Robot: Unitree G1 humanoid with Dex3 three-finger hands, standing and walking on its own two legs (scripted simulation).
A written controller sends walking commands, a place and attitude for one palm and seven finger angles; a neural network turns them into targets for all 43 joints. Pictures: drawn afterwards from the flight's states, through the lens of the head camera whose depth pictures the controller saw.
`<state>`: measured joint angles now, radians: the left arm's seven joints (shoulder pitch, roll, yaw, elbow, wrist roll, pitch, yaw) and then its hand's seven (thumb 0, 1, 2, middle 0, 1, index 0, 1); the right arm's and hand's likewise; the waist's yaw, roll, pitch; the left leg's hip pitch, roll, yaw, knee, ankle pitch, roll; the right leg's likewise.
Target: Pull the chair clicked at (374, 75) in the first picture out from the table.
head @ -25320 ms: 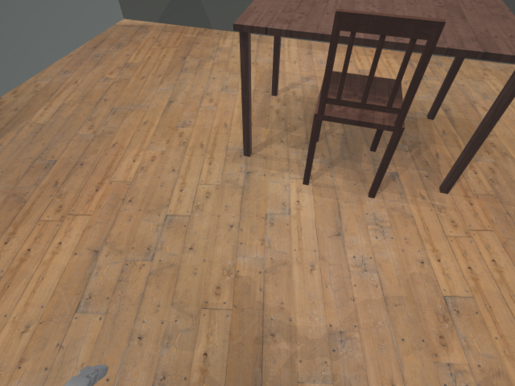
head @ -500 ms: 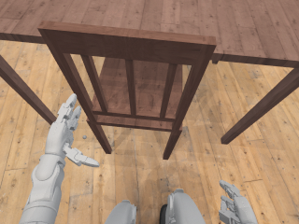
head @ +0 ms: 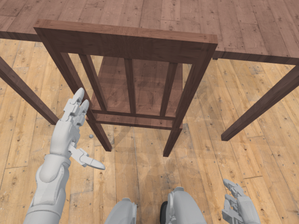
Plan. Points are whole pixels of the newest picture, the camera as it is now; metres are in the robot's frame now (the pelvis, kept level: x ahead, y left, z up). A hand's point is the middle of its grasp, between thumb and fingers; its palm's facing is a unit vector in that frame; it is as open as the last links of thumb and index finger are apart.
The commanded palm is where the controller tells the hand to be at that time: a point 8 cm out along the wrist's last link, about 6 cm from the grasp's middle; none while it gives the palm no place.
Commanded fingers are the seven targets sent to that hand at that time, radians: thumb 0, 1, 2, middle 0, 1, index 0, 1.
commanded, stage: push the fingers through the gap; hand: left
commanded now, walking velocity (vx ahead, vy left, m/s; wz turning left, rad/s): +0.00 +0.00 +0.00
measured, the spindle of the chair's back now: (131, 89) +0.48 +0.06 +0.01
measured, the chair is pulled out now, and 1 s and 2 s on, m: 0.00 -0.01 0.00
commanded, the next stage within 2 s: hook a spindle and tug to test in 1.38 s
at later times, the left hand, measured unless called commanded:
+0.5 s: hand (96, 113) +0.40 +0.15 +0.01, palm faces -0.10 -0.99 -0.07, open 16.9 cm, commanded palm +0.38 +0.21 +0.01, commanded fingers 0.00 -0.50 0.30 -0.06 -0.08 -0.06 -0.08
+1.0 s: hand (97, 105) +0.43 +0.16 +0.01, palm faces -0.08 -1.00 -0.05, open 16.9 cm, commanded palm +0.41 +0.21 +0.01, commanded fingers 0.00 -0.50 0.30 -0.06 -0.08 -0.06 -0.08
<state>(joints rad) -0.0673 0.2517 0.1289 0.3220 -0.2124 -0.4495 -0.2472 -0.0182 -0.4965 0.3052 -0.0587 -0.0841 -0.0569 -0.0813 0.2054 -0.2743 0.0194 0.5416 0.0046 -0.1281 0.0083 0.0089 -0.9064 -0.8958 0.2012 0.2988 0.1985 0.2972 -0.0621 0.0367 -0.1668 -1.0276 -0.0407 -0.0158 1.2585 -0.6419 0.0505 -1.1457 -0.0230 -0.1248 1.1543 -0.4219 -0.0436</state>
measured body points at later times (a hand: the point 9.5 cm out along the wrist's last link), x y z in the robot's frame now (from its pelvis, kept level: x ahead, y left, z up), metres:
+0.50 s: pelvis -0.01 -0.01 -0.01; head +0.13 +0.00 +0.42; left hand +0.40 +0.21 +0.01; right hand +0.11 -0.27 -0.12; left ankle -0.03 +0.08 -0.63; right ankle +0.06 -0.10 -0.63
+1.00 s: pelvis -0.02 +0.00 -0.01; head +0.13 +0.01 +0.42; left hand +0.43 +0.21 +0.01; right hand +0.08 -0.27 -0.12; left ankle -0.03 +0.08 -0.63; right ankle +0.06 -0.10 -0.63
